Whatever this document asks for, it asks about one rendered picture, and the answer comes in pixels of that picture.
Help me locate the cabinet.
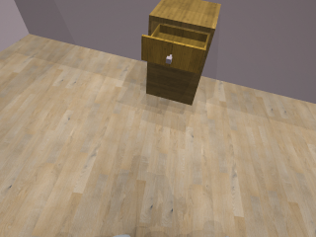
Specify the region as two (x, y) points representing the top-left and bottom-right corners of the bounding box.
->
(146, 0), (221, 106)

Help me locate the handle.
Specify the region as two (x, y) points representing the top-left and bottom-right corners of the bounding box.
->
(165, 54), (173, 64)

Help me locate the drawer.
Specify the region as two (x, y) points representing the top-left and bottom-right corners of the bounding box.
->
(141, 24), (209, 74)

